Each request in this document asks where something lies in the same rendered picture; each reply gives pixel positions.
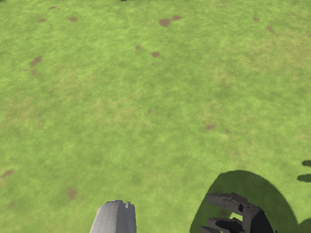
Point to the right robot hand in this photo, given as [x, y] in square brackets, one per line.
[253, 218]

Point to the robot left thigh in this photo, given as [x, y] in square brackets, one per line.
[115, 217]

